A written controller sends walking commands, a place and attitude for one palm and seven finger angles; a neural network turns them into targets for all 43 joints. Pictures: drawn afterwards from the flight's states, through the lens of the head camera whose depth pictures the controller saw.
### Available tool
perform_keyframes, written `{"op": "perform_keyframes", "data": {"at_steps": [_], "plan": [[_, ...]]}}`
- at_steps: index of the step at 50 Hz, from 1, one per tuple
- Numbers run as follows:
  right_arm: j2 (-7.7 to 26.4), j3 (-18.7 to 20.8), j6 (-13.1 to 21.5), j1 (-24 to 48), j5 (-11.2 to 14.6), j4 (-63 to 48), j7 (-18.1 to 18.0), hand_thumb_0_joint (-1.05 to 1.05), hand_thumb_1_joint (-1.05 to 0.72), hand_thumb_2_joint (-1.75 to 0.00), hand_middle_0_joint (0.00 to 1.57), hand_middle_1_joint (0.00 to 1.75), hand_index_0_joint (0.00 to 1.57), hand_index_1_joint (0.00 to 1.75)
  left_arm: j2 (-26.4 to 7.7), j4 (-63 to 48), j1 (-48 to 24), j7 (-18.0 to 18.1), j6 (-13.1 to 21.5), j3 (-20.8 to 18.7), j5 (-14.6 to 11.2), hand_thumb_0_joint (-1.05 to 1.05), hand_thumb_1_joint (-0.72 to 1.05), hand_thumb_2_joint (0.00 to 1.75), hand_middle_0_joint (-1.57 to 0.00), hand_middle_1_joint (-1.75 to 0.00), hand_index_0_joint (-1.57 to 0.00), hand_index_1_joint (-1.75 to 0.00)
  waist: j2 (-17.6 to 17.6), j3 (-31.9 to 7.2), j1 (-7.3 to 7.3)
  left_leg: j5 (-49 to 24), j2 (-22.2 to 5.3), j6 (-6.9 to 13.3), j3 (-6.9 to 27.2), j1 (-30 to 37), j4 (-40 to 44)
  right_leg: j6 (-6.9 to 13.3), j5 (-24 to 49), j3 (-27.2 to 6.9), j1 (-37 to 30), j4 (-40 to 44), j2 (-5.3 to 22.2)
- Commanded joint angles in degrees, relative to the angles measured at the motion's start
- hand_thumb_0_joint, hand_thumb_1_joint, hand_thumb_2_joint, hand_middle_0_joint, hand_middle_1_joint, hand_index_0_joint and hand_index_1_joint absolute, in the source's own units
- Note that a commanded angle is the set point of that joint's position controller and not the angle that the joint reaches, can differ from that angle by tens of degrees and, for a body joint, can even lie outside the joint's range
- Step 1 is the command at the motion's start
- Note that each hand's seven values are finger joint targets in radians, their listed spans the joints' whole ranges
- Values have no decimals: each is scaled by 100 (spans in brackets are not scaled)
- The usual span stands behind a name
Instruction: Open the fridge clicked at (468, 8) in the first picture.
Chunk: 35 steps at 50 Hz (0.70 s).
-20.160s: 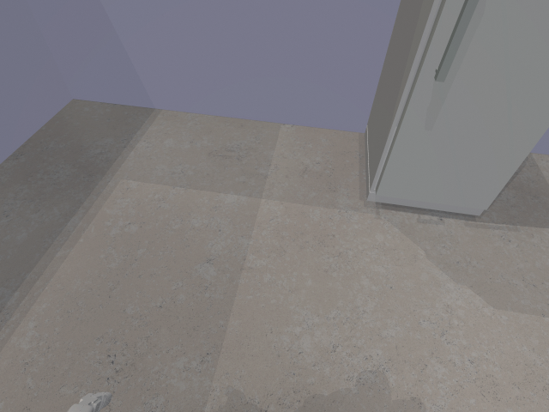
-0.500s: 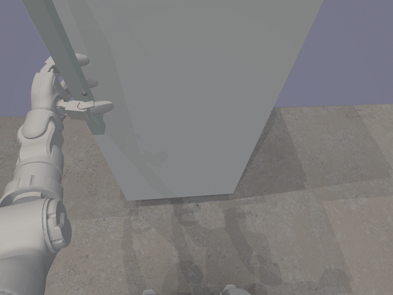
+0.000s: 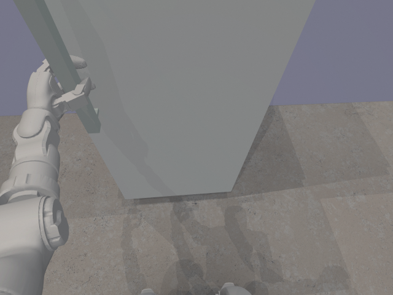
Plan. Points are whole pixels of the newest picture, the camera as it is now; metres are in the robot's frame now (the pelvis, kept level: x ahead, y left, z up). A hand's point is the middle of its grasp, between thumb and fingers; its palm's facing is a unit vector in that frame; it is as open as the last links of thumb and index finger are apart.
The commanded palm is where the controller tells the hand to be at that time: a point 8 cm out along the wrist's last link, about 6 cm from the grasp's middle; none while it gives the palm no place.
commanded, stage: grip the handle and tug to test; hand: left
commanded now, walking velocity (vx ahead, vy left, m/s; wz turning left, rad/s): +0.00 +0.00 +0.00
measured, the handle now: (59, 46) +0.53 +0.22 +0.19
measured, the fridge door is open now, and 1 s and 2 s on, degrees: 0 0 34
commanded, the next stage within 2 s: pull the door a little, standing still in 0.62 s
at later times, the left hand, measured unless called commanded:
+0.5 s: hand (81, 93) +0.49 +0.20 +0.12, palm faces +0.01 -1.00 +0.00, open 6.0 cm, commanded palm +0.44 +0.26 +0.12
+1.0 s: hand (82, 95) +0.48 +0.20 +0.12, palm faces +0.04 -1.00 +0.00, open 6.1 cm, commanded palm +0.43 +0.24 +0.12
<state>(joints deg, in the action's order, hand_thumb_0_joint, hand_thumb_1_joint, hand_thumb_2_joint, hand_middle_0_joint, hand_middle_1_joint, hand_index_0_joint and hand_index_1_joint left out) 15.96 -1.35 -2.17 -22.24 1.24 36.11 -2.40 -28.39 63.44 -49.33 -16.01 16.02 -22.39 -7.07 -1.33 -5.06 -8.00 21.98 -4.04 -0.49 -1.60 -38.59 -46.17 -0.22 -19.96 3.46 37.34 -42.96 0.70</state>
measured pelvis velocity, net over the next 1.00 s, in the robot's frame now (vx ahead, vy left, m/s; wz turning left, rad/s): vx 0.03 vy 0.01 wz -0.02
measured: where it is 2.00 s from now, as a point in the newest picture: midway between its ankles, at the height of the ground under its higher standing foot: outside the picture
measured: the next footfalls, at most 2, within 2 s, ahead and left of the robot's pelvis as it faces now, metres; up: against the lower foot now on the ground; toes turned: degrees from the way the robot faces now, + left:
none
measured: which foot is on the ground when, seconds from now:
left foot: down 0.00-1.00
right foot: down 0.00-1.00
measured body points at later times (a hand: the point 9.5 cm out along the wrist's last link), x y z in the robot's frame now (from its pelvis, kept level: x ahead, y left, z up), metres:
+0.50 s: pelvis +0.00 +0.00 +0.00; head +0.08 +0.01 +0.44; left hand +0.48 +0.25 +0.12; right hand +0.02 -0.27 -0.11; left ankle +0.00 +0.12 -0.71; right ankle +0.00 -0.13 -0.71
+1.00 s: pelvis +0.03 +0.01 +0.01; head +0.09 +0.01 +0.45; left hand +0.47 +0.25 +0.12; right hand +0.09 -0.25 -0.11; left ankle +0.00 +0.12 -0.71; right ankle +0.00 -0.13 -0.71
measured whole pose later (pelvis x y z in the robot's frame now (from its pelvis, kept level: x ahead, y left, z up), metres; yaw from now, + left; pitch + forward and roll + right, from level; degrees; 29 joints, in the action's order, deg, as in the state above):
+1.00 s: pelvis +0.03 +0.01 +0.01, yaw -1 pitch +13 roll -2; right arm 14.7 -0.3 -3.0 -20.0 1.6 34.0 -0.8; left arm -21.9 45.6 -36.1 -11.6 11.1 -19.6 -9.9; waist -1.9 -6.7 -5.3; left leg 23.4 -3.8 0.0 -3.4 -32.3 -42.5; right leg -1.0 -20.8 1.7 31.9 -39.5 0.7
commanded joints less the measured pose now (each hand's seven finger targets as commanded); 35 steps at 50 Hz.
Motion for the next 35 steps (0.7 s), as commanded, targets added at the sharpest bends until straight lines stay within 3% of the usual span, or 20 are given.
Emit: {"op": "perform_keyframes", "data": {"at_steps": [1,4,5,8,10,11,13,16,20,22,27,32,35], "plan": [[907,329,141,-630,-30,-409,-72,0,-90,-90,20,30,20,30,-1547,-1270,-2511,133,413,-156,-120,0,90,90,-45,-140,-45,-140,-324,-2131,30,-1672,313,204,140,1221,439,52,1980,-153,-1100,402,-257],[942,318,151,-660,-24,-380,-93,0,-90,-90,20,30,20,30,-1759,-1088,-2690,153,409,-255,-70,0,90,90,-45,-140,-45,-140,-177,-2041,-21,-1454,323,231,146,1035,457,38,1883,-196,-1164,429,-248],[956,330,148,-675,-22,-399,-99,0,-90,-90,20,30,20,30,-1906,-1137,-2638,145,425,-356,-56,0,90,90,-45,-140,-45,-140,-138,-2148,30,-1471,327,234,156,1035,459,41,1901,-208,-1249,419,-245],[919,314,156,-649,-23,-393,-106,0,-90,-90,20,30,20,30,-1730,-1143,-2699,99,445,-214,-45,0,90,90,-45,-140,-45,-140,-482,-2201,9,-1575,326,216,147,1191,434,59,1917,-198,-1089,394,-241],[932,310,152,-660,-22,-396,-106,0,-90,-90,20,30,20,30,-1776,-1043,-2604,95,424,-261,-51,0,90,90,-45,-140,-45,-140,-357,-2103,22,-1491,315,211,164,1126,451,59,1803,-184,-1052,411,-251],[926,303,161,-650,-26,-415,-100,0,-90,-90,20,30,20,30,-1642,-1101,-2635,80,418,-153,-72,0,90,90,-45,-140,-45,-140,-338,-2116,-5,-1453,318,212,154,1128,467,52,1784,-174,-1059,413,-250],[935,308,165,-655,-29,-454,-102,0,-90,-90,20,30,20,30,-1758,-1046,-2432,71,437,-306,-85,0,90,90,-45,-140,-45,-140,-235,-2228,87,-1507,329,214,148,1100,471,59,1865,-178,-1213,387,-253],[943,306,149,-626,-12,-469,-118,0,-90,-90,20,30,20,30,-1772,-1066,-2416,36,393,-281,-100,0,90,90,-45,-140,-45,-140,-205,-2113,70,-1443,323,216,130,1022,489,53,1846,-187,-1212,409,-245],[930,329,142,-611,-20,-554,-97,0,-90,-90,20,30,20,30,-1810,-1281,-1959,19,397,-466,-185,0,90,90,-45,-140,-45,-140,-285,-2336,260,-1698,321,199,89,1163,503,77,2054,-162,-1391,367,-253],[917,324,140,-588,-11,-598,-88,0,-90,-90,20,30,20,30,-1599,-1370,-1780,-1,378,-350,-249,0,90,90,-45,-140,-45,-140,-212,-2273,250,-1838,315,209,82,1211,508,91,2172,-135,-1403,359,-274],[910,369,118,-502,4,-745,-55,0,-90,-90,20,30,20,30,-1649,-1954,-1082,26,332,-539,-339,0,90,90,-45,-140,-45,-140,-295,-2488,489,-2233,304,187,37,1367,544,125,2507,-127,-1719,318,-283],[848,395,115,-371,41,-850,6,0,-90,-90,20,30,20,30,-1099,-2597,-499,91,195,-188,-413,0,90,90,-45,-140,-45,-140,-385,-2332,510,-2851,252,171,22,1646,563,129,2802,-88,-1712,335,-300],[865,434,85,-386,45,-803,17,0,-90,-90,20,30,20,30,-1249,-2667,-334,181,68,-367,-402,0,90,90,-45,-140,-45,-140,-150,-2210,520,-2915,237,168,9,1601,592,101,2981,-96,-1803,369,-297]]}}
